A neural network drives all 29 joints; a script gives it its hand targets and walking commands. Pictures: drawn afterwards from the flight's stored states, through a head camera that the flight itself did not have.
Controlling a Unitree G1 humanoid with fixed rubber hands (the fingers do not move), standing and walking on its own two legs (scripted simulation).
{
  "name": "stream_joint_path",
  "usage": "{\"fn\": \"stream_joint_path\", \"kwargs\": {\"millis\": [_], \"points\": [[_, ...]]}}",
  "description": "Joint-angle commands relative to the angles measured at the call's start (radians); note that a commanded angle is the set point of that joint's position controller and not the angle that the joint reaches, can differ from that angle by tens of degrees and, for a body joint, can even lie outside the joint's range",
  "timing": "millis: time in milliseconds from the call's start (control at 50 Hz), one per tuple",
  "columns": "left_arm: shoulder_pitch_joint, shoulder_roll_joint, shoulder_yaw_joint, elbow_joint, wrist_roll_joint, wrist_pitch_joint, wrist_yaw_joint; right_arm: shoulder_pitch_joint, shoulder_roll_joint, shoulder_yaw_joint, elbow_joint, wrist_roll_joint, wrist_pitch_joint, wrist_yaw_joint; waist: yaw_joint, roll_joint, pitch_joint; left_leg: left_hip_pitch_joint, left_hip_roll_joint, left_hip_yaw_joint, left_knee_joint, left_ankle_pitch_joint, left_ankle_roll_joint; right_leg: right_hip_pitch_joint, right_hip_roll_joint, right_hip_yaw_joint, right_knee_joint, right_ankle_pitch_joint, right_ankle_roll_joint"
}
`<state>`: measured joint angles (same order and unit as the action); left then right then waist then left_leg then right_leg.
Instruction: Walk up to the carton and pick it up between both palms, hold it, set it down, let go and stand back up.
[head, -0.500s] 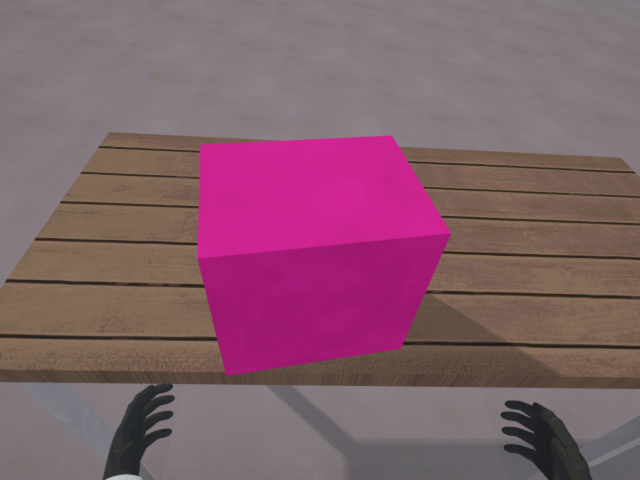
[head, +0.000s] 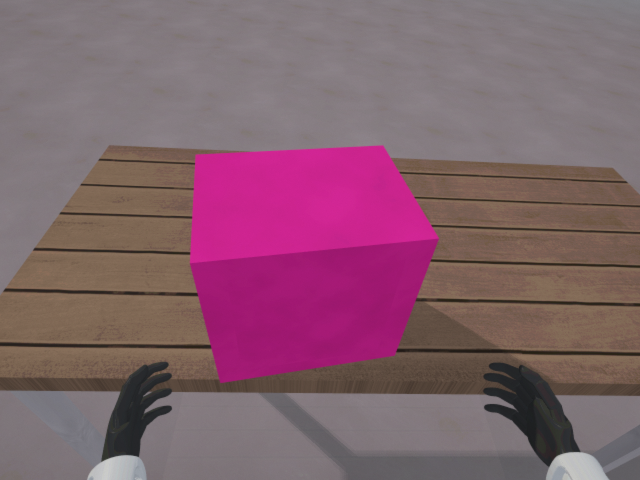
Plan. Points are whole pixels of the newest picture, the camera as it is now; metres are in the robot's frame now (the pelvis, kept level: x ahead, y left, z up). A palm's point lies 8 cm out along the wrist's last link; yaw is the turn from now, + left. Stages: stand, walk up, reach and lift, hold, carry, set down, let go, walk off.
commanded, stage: reach and lift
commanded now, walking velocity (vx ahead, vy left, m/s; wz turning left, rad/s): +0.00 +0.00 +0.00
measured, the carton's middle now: (302, 262) +0.43 +0.07 +0.02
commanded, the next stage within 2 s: none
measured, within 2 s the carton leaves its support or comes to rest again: neither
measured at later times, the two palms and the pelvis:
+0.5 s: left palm (115, 360) +0.22 +0.26 +0.07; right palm (535, 349) +0.29 -0.24 +0.06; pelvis +0.01 +0.01 +0.00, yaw +0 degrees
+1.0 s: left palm (128, 292) +0.28 +0.26 +0.11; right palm (512, 254) +0.37 -0.20 +0.14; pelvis -0.01 +0.01 +0.01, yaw +0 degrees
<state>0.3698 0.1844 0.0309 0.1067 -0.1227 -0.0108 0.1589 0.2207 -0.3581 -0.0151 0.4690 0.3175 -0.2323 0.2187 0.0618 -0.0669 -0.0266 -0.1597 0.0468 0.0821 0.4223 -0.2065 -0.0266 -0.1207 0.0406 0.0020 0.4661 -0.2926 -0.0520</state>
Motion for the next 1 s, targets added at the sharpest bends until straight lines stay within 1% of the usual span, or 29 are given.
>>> {"fn": "stream_joint_path", "kwargs": {"millis": [0, 40, 80, 120, 160, 200, 260, 300, 340, 420, 460, 500, 540, 560, 580, 600, 620, 640, 660, 680, 740, 760, 780, 820, 860, 880, 900, 920, 980], "points": [[-0.259, 0.154, 0.066, -0.382, -0.088, -0.006, 0.032, -0.262, -0.306, -0.079, -0.399, 0.109, -0.007, -0.029, 0.033, -0.004, -0.071, 0.056, -0.078, -0.017, -0.077, 0.203, 0.01, -0.102, -0.019, 0.069, -0.167, 0.302, 0.031], [-0.3, 0.172, 0.09, -0.383, -0.085, 0.03, 0.025, -0.324, -0.339, -0.095, -0.39, 0.109, 0.018, -0.038, 0.031, 0.022, -0.078, 0.08, -0.077, -0.017, -0.078, 0.225, 0.006, -0.097, -0.018, 0.066, -0.172, 0.295, 0.033], [-0.248, 0.17, 0.119, -0.376, -0.065, 0.069, 0.003, -0.278, -0.32, -0.073, -0.378, 0.12, 0.041, -0.054, 0.023, 0.023, -0.082, 0.087, -0.083, -0.016, -0.069, 0.302, 0.003, -0.049, -0.032, 0.082, -0.167, 0.452, 0.041], [-0.267, 0.167, 0.138, -0.361, -0.057, 0.109, -0.013, -0.315, -0.328, -0.062, -0.397, 0.125, 0.062, -0.063, 0.035, 0.016, -0.092, 0.096, -0.084, -0.014, -0.075, 0.316, 0.005, -0.035, -0.033, 0.081, -0.174, 0.486, 0.046], [-0.303, 0.178, 0.159, -0.399, -0.057, 0.144, -0.018, -0.351, -0.316, -0.046, -0.419, 0.148, 0.091, -0.072, 0.038, 0.046, -0.106, 0.114, -0.088, -0.018, -0.078, 0.333, -0.001, -0.014, -0.044, 0.091, -0.179, 0.509, 0.046], [-0.285, 0.165, 0.165, -0.436, -0.053, 0.185, -0.018, -0.364, -0.357, -0.056, -0.424, 0.156, 0.108, -0.077, 0.052, 0.068, -0.12, 0.161, -0.084, -0.014, -0.074, 0.44, -0.02, -0.023, -0.017, 0.07, -0.185, 0.551, 0.036], [-0.353, 0.188, 0.197, -0.501, -0.058, 0.225, -0.019, -0.425, -0.381, -0.061, -0.46, 0.171, 0.142, -0.088, 0.055, 0.06, -0.149, 0.182, -0.078, -0.025, -0.061, 0.494, -0.024, -0.024, -0.012, 0.069, -0.182, 0.571, 0.037], [-0.366, 0.188, 0.195, -0.551, -0.081, 0.246, -0.021, -0.439, -0.395, -0.081, -0.513, 0.172, 0.148, -0.101, 0.045, 0.035, -0.2, 0.2, -0.079, -0.026, -0.048, 0.551, -0.025, -0.001, -0.005, 0.063, -0.173, 0.642, 0.044], [-0.368, 0.219, 0.222, -0.582, -0.092, 0.267, -0.024, -0.455, -0.399, -0.073, -0.534, 0.183, 0.159, -0.112, 0.057, 0.039, -0.215, 0.19, -0.083, -0.023, -0.046, 0.589, -0.028, 0.02, -0.011, 0.071, -0.173, 0.705, 0.05], [-0.431, 0.225, 0.228, -0.559, -0.119, 0.301, -0.036, -0.53, -0.415, -0.077, -0.54, 0.182, 0.191, -0.126, 0.052, -0.001, -0.222, 0.187, -0.083, -0.024, -0.041, 0.582, -0.019, 0.004, -0.009, 0.073, -0.177, 0.724, 0.055], [-0.473, 0.217, 0.204, -0.525, -0.13, 0.321, -0.038, -0.56, -0.441, -0.101, -0.518, 0.175, 0.211, -0.119, 0.03, 0.002, -0.193, 0.191, -0.071, -0.024, -0.058, 0.537, -0.017, -0.029, -0.007, 0.053, -0.192, 0.636, 0.051], [-0.467, 0.215, 0.221, -0.536, -0.116, 0.358, -0.039, -0.563, -0.438, -0.087, -0.493, 0.196, 0.247, -0.112, 0.046, 0.046, -0.214, 0.208, -0.075, -0.017, -0.063, 0.549, -0.02, -0.024, -0.002, 0.054, -0.2, 0.604, 0.039], [-0.542, 0.229, 0.236, -0.478, -0.112, 0.388, -0.039, -0.641, -0.41, -0.059, -0.465, 0.203, 0.282, -0.112, 0.078, 0.035, -0.203, 0.177, -0.065, -0.02, -0.072, 0.486, -0.004, -0.04, -0.006, 0.07, -0.207, 0.527, 0.034], [-0.6, 0.221, 0.224, -0.475, -0.116, 0.404, -0.037, -0.691, -0.433, -0.087, -0.458, 0.193, 0.295, -0.11, 0.065, 0.037, -0.191, 0.174, -0.066, -0.02, -0.075, 0.459, -0.007, -0.066, 0.003, 0.061, -0.208, 0.482, 0.03], [-0.606, 0.228, 0.233, -0.491, -0.116, 0.409, -0.033, -0.699, -0.413, -0.073, -0.483, 0.202, 0.301, -0.107, 0.08, 0.043, -0.2, 0.16, -0.064, -0.018, -0.081, 0.439, 0.001, -0.058, -0.002, 0.063, -0.212, 0.446, 0.029], [-0.644, 0.227, 0.212, -0.452, -0.122, 0.422, -0.035, -0.721, -0.43, -0.096, -0.443, 0.187, 0.321, -0.107, 0.05, 0.029, -0.215, 0.154, -0.062, -0.025, -0.079, 0.4, 0.003, -0.073, 0.003, 0.063, -0.204, 0.418, 0.024], [-0.67, 0.237, 0.224, -0.455, -0.133, 0.434, -0.029, -0.756, -0.419, -0.084, -0.449, 0.188, 0.338, -0.1, 0.075, 0.013, -0.219, 0.133, -0.057, -0.031, -0.09, 0.367, 0.011, -0.07, 0.0, 0.065, -0.202, 0.379, 0.026], [-0.773, 0.243, 0.206, -0.436, -0.139, 0.449, -0.027, -0.825, -0.426, -0.099, -0.405, 0.185, 0.36, -0.098, 0.05, 0.055, -0.194, 0.114, -0.058, -0.028, -0.095, 0.308, 0.011, -0.109, -0.007, 0.067, -0.202, 0.343, 0.023], [-0.789, 0.246, 0.217, -0.357, -0.131, 0.47, -0.024, -0.856, -0.426, -0.086, -0.36, 0.182, 0.38, -0.09, 0.058, 0.024, -0.168, 0.084, -0.052, -0.029, -0.11, 0.261, 0.023, -0.107, -0.001, 0.064, -0.206, 0.275, 0.018], [-0.851, 0.254, 0.211, -0.363, -0.146, 0.475, -0.02, -0.907, -0.425, -0.102, -0.356, 0.171, 0.395, -0.089, 0.061, 0.038, -0.187, 0.058, -0.048, -0.027, -0.118, 0.216, 0.023, -0.111, -0.005, 0.064, -0.202, 0.214, 0.016], [-0.899, 0.247, 0.219, -0.371, -0.145, 0.52, 0.001, -0.954, -0.445, -0.114, -0.333, 0.178, 0.429, -0.077, 0.078, 0.026, -0.232, 0.046, -0.041, -0.031, -0.111, 0.234, 0.024, -0.092, 0.002, 0.065, -0.183, 0.238, 0.009], [-0.955, 0.281, 0.239, -0.372, -0.139, 0.534, 0.004, -0.996, -0.472, -0.139, -0.305, 0.168, 0.446, -0.084, 0.061, 0.026, -0.269, 0.057, -0.041, -0.027, -0.106, 0.226, 0.02, -0.095, 0.01, 0.063, -0.173, 0.237, 0.011], [-0.922, 0.282, 0.245, -0.395, -0.13, 0.538, 0.013, -0.969, -0.463, -0.138, -0.261, 0.162, 0.452, -0.078, 0.079, 0.029, -0.294, 0.07, -0.041, -0.024, -0.105, 0.253, 0.016, -0.065, 0.007, 0.064, -0.17, 0.256, 0.009], [-0.997, 0.275, 0.228, -0.357, -0.143, 0.563, 0.015, -1.043, -0.484, -0.149, -0.186, 0.151, 0.476, -0.075, 0.055, 0.021, -0.32, 0.061, -0.036, -0.028, -0.101, 0.225, 0.02, -0.093, 0.01, 0.068, -0.168, 0.245, 0.005], [-0.989, 0.294, 0.257, -0.387, -0.144, 0.579, 0.014, -1.047, -0.499, -0.133, -0.207, 0.163, 0.477, -0.08, 0.086, 0.004, -0.394, 0.09, -0.042, -0.016, -0.078, 0.321, 0.017, -0.047, 0.017, 0.065, -0.15, 0.365, 0.018], [-1.009, 0.304, 0.258, -0.368, -0.136, 0.593, 0.009, -1.056, -0.505, -0.142, -0.2, 0.162, 0.484, -0.085, 0.063, 0.015, -0.403, 0.093, -0.045, -0.02, -0.076, 0.334, 0.011, -0.036, 0.015, 0.061, -0.152, 0.387, 0.017], [-0.98, 0.309, 0.27, -0.378, -0.126, 0.591, 0.006, -1.039, -0.482, -0.104, -0.211, 0.176, 0.486, -0.086, 0.083, 0.008, -0.403, 0.082, -0.047, -0.016, -0.072, 0.348, 0.014, -0.025, 0.013, 0.067, -0.148, 0.419, 0.026], [-0.974, 0.301, 0.265, -0.394, -0.114, 0.601, 0.003, -1.015, -0.507, -0.134, -0.16, 0.181, 0.489, -0.086, 0.065, 0.031, -0.417, 0.12, -0.044, -0.023, -0.07, 0.377, 0.003, -0.019, 0.015, 0.058, -0.151, 0.45, 0.024], [-0.98, 0.304, 0.291, -0.422, -0.102, 0.62, -0.004, -1.049, -0.519, -0.104, -0.181, 0.192, 0.489, -0.098, 0.077, 0.024, -0.463, 0.117, -0.051, -0.02, -0.052, 0.491, -0.003, 0.033, 0.019, 0.058, -0.131, 0.601, 0.034]]}}
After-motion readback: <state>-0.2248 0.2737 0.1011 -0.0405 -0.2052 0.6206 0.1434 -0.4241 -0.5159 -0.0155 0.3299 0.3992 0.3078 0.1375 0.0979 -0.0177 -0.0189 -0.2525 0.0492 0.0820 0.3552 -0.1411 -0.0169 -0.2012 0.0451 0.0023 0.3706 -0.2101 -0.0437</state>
